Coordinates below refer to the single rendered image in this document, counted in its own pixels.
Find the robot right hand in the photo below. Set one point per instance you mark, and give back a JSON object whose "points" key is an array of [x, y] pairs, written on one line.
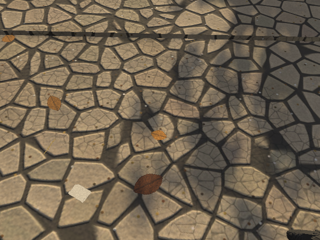
{"points": [[298, 234]]}

